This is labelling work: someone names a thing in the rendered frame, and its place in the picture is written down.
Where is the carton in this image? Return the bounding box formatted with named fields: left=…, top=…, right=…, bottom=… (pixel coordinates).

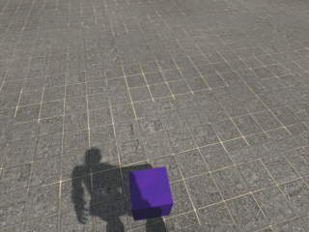
left=128, top=166, right=174, bottom=221

